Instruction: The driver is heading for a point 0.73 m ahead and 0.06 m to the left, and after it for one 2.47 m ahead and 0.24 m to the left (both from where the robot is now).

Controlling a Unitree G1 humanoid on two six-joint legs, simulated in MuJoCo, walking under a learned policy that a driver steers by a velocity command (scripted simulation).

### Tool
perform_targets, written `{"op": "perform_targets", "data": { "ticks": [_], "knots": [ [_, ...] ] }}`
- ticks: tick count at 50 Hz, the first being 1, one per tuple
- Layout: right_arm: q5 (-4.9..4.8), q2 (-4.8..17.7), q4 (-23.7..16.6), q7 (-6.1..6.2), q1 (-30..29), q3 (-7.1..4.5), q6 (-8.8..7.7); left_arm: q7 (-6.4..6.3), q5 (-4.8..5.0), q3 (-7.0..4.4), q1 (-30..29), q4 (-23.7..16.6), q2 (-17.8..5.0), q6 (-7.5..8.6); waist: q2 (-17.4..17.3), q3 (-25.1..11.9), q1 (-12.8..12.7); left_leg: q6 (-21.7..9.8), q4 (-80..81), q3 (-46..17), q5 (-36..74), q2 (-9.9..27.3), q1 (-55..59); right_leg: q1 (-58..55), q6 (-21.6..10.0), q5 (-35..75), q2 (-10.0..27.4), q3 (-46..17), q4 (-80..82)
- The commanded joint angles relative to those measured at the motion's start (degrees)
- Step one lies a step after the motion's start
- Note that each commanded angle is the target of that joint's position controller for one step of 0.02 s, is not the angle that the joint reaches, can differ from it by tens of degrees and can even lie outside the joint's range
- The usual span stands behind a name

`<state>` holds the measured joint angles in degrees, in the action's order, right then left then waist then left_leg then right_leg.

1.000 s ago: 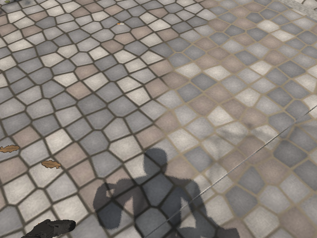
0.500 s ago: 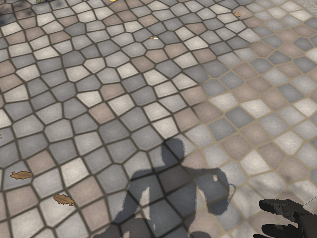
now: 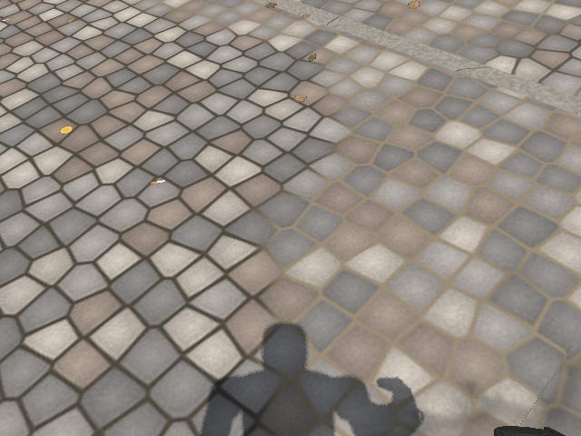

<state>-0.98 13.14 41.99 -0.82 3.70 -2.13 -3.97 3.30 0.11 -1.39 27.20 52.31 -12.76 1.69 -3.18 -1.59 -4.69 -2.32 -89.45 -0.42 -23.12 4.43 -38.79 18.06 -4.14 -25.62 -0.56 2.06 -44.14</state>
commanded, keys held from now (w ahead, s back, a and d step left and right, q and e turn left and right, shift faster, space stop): w+e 0.08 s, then w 0.12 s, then w+q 0.80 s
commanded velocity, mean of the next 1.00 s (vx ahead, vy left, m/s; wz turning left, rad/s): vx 0.50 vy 0.00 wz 0.16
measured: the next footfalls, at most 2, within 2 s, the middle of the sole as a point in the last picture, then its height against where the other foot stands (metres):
left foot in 0.32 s outside the picture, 0.03 m higher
right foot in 0.82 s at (415, 408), level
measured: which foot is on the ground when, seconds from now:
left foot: up 0.00-0.30, down 0.32-0.82, up 0.84-1.00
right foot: down 0.00-0.32, up 0.34-0.80, down 0.82-1.00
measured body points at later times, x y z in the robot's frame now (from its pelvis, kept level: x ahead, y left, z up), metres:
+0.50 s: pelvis +0.28 +0.02 +0.05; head +0.30 +0.02 +0.50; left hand +0.44 +0.27 -0.05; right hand +0.34 -0.25 -0.07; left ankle +0.35 +0.08 -0.68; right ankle +0.23 -0.12 -0.60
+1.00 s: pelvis +0.53 -0.03 +0.06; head +0.55 -0.03 +0.51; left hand +0.58 +0.26 -0.04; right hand +0.71 -0.28 -0.05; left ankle +0.49 +0.11 -0.59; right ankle +0.55 -0.13 -0.68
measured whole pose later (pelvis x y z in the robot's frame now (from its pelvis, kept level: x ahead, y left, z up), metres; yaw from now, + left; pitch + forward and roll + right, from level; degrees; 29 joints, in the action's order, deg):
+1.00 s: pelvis +0.53 -0.03 +0.06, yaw +14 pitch +1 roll -1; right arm -1.7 18.4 40.8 0.0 15.5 -4.4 -1.4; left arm 0.2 -0.5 -3.6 13.3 42.5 -14.0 5.8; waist -3.1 0.5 -1.0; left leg -1.1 -66.4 -3.8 -17.8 1.8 -32.7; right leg 11.4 -1.3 -11.0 -1.7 2.2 -21.0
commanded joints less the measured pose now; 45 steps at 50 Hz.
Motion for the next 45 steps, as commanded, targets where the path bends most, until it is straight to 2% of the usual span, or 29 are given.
{"op": "perform_targets", "data": {
  "ticks": [1,2,4,5,7,10,13,14,15,16,17,18,19,20,21,22,24,25,27,30,35,37,39,40,41,42,43,44,45],
  "knots": [
    [0.44,6.08,-7.25,1.04,-5.62,-1.07,-1.01,-2.57,-0.63,-1.46,-7.80,-6.56,-10.00,2.59,8.42,7.22,5.62,3.39,6.78,-2.68,9.62,2.85,-14.72,-1.82,-8.66,13.35,15.03,-30.02,30.22],
    [0.27,5.69,-8.24,1.14,-7.81,-0.97,-0.91,-3.50,-0.73,-1.03,-4.91,-5.71,-8.19,2.86,9.72,6.81,4.52,3.98,11.56,-2.42,11.88,2.44,-13.89,-4.13,-8.30,18.87,13.59,-26.68,30.67],
    [0.99,3.75,-9.89,1.06,-13.02,-0.42,-1.27,-4.72,-0.24,-1.38,0.18,-4.74,-7.77,2.95,6.74,5.14,1.61,4.02,23.06,0.32,15.34,0.13,-13.94,-10.87,-7.02,31.17,11.67,-21.46,30.77],
    [0.96,1.85,-10.46,0.48,-15.07,0.12,-1.56,-5.27,0.08,-1.23,2.31,-4.15,-6.68,2.70,5.72,4.18,0.68,3.61,30.09,1.65,17.59,-1.05,-12.54,-13.97,-5.59,36.24,10.55,-18.40,30.46],
    [0.21,-1.02,-11.19,-1.01,-17.98,0.93,-2.21,-6.06,0.33,-1.02,5.17,-3.25,-5.42,1.86,7.52,3.27,-0.70,2.99,42.07,4.55,21.08,-3.78,-8.64,-18.04,-4.36,39.58,9.26,-14.48,31.64],
    [-0.60,-0.38,-11.19,-2.45,-18.95,0.41,-2.77,-5.79,0.41,-1.21,6.52,-2.59,-5.36,1.13,11.17,3.39,-0.81,1.47,50.82,6.60,22.46,-5.89,-1.52,-20.21,-5.19,41.32,9.92,-12.19,32.58],
    [-0.63,3.94,-9.65,-2.23,-11.79,-1.32,-2.45,-5.40,0.22,-2.26,2.60,-3.18,-7.83,1.18,14.90,-0.13,4.26,-2.22,54.01,6.56,20.41,-7.53,8.46,-24.16,-3.82,62.02,12.12,-9.88,26.60],
    [-0.30,5.74,-7.64,-1.77,-5.49,-2.13,-2.02,-5.36,-0.02,-2.61,0.45,-3.71,-8.31,1.01,15.48,-3.48,7.51,-3.81,55.36,7.14,19.07,-8.96,14.98,-25.19,-2.79,69.70,11.44,-8.33,20.47],
    [0.07,7.70,-4.69,-1.35,3.31,-2.98,-1.38,-5.31,-0.40,-2.81,-1.67,-4.42,-8.40,0.93,14.18,-7.50,11.53,-5.75,56.63,5.74,20.23,-8.51,26.31,-21.89,-1.68,71.53,10.08,-7.20,11.38],
    [0.86,10.08,-1.86,-1.01,14.16,-3.38,-0.72,-5.43,-1.55,-2.43,-2.61,-5.77,-6.98,0.84,6.56,-14.76,14.73,-9.07,55.86,-6.66,18.00,0.48,43.80,-10.26,-0.80,52.95,7.66,-6.81,-4.63],
    [1.31,13.92,-0.03,-1.48,17.54,-4.36,-0.95,-4.32,-1.16,-0.88,6.67,-6.46,1.16,1.71,-15.67,-21.86,8.37,-20.65,67.15,-41.23,0.82,14.15,60.50,12.24,3.27,5.83,-4.54,-8.99,-26.37],
    [0.36,9.07,-0.59,-1.19,13.61,-3.29,-0.91,-3.28,-0.46,-1.87,3.35,-5.94,-4.81,3.34,-14.07,-17.53,9.34,-19.75,76.16,-52.55,-12.97,13.43,57.79,21.31,2.43,-1.59,-3.21,-12.68,-35.66],
    [0.35,6.48,-1.04,-0.57,8.45,-2.64,-0.96,-2.65,1.39,-2.89,-4.40,-8.16,-8.25,4.38,-7.85,-5.79,8.62,-17.15,76.67,-42.32,-12.07,12.22,47.54,25.23,1.85,2.35,-0.31,-11.60,-35.70],
    [0.56,6.46,-1.27,-0.49,6.67,-2.49,-1.22,-2.78,1.10,-2.60,-9.62,-9.67,-8.25,5.18,0.89,-2.36,7.39,-15.13,77.14,-34.71,-4.02,9.56,38.98,22.30,1.35,5.94,1.82,-10.10,-32.57],
    [0.98,6.84,-1.00,-0.68,5.68,-2.57,-1.57,-3.05,0.08,-2.77,-11.39,-10.22,-7.58,5.53,4.01,-0.52,5.57,-14.28,77.59,-29.42,3.66,7.14,32.84,19.69,1.44,7.66,3.45,-9.27,-29.36],
    [1.48,6.09,-0.87,-0.65,5.27,-2.24,-1.85,-3.29,-0.41,-3.00,-10.85,-10.46,-7.43,5.37,3.79,-1.04,3.56,-13.37,78.37,-25.58,7.58,4.83,29.56,16.25,1.34,9.56,5.08,-9.46,-26.42],
    [0.62,6.00,-0.60,-0.48,5.83,-2.20,-1.93,-3.76,-0.69,-2.70,-10.84,-11.12,-6.15,4.79,1.31,-0.31,2.36,-14.19,79.88,-22.07,10.38,2.71,26.64,15.31,2.58,10.23,5.68,-8.25,-21.93],
    [0.13,6.33,-0.29,-0.21,6.92,-2.26,-1.94,-3.99,-1.03,-2.69,-11.92,-11.64,-6.09,4.43,1.27,0.35,2.42,-14.65,80.51,-21.00,10.71,2.53,24.95,15.59,3.62,10.88,5.89,-7.69,-19.43],
    [0.03,8.40,-0.15,0.54,8.92,-2.81,-1.48,-4.61,-1.47,-2.35,-16.37,-13.53,-5.74,3.73,1.15,2.14,3.53,-14.86,81.56,-18.72,10.98,1.84,21.15,15.65,6.00,13.24,5.57,-6.01,-11.13],
    [-0.22,10.45,0.04,1.41,12.30,-3.44,-0.72,-4.66,-1.15,-1.58,-23.51,-15.47,-4.21,3.76,0.22,2.44,6.41,-12.74,80.48,-16.74,13.19,0.61,19.50,12.46,7.81,22.21,3.54,-5.57,1.84],
    [-0.98,11.03,0.43,1.85,17.55,-3.66,0.60,-3.60,0.24,-1.80,-31.16,-18.12,-5.72,4.96,-0.46,1.51,9.67,-11.63,75.49,-20.97,8.97,1.94,24.92,9.29,8.69,25.48,0.58,-7.05,12.91],
    [-0.80,10.90,0.32,1.94,18.10,-3.69,1.21,-3.16,0.67,-2.32,-31.82,-18.73,-6.93,5.64,-1.39,1.35,9.31,-11.12,72.51,-24.23,6.98,2.28,27.72,6.94,7.91,22.11,-0.27,-7.75,16.94],
    [-0.74,10.20,-0.16,2.02,16.89,-3.60,1.73,-3.04,0.78,-3.18,-27.29,-17.65,-8.15,6.27,-3.21,0.29,6.26,-9.79,67.57,-25.76,8.71,1.14,27.90,-0.21,5.86,19.79,-0.40,-7.08,21.48],
    [-0.59,8.32,-0.71,1.99,16.22,-3.03,1.74,-3.32,0.47,-3.89,-22.36,-16.47,-9.43,6.46,-3.26,-2.17,3.83,-8.00,62.29,-24.31,9.36,-0.84,25.09,-8.38,3.91,19.55,1.87,-7.66,22.65],
    [0.06,4.81,-1.96,1.75,15.11,-1.82,1.37,-3.83,-0.44,-4.82,-13.53,-15.40,-12.37,6.52,2.00,-8.73,-0.18,-5.46,47.26,-18.89,5.81,-4.08,17.91,-22.08,-0.25,17.00,11.02,-15.68,21.67],
    [-1.07,2.73,-4.15,1.72,20.25,-0.93,0.68,-3.93,-1.28,-5.95,-8.31,-14.01,-16.92,5.57,18.00,-13.75,1.46,-2.04,32.77,-9.12,-9.48,-10.45,-0.53,-37.13,-9.40,5.38,23.42,-37.78,25.33],
    [-1.72,8.13,-3.71,1.91,20.76,-1.81,0.57,-3.52,-0.38,-5.49,-8.08,-13.75,-13.08,5.26,17.15,-11.13,0.94,-0.95,22.86,-8.35,-9.87,-5.59,-8.89,-36.46,-11.15,-4.86,25.97,-46.14,27.16],
    [-1.26,10.99,-3.66,1.86,16.45,-2.66,0.92,-3.55,-0.14,-4.42,-9.51,-14.21,-9.13,5.15,11.46,-5.10,-0.14,-0.28,18.50,-8.83,-4.43,-3.72,-10.74,-31.63,-9.12,-2.68,23.22,-38.70,27.58],
    [-0.57,10.70,-3.80,1.77,14.10,-2.85,1.26,-3.48,-0.39,-3.84,-11.69,-14.43,-7.75,4.95,8.03,-1.89,0.57,0.41,17.61,-7.95,-0.10,-2.44,-9.56,-26.53,-7.24,4.33,20.21,-31.13,28.40]
  ]
}}
Velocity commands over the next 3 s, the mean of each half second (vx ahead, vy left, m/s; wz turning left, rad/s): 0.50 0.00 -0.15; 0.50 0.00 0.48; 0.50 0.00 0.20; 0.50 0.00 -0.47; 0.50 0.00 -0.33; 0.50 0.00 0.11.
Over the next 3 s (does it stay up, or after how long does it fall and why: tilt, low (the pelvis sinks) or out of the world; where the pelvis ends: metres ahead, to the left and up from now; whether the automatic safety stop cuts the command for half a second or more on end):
stays up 1.60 0.11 0.06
